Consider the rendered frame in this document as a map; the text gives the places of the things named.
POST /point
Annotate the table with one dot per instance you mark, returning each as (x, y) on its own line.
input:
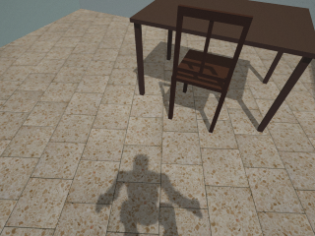
(276, 27)

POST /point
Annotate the chair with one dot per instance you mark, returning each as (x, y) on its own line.
(202, 69)

